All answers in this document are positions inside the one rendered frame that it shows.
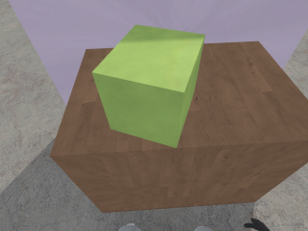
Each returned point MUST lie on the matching pedestal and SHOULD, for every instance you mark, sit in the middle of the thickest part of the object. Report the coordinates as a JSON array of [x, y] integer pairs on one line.
[[245, 132]]

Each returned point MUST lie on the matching carton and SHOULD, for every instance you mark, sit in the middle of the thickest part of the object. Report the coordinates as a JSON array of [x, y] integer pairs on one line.
[[146, 83]]

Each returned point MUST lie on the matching right robot hand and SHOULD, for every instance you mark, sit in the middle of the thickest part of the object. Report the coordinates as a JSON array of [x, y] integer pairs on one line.
[[257, 225]]

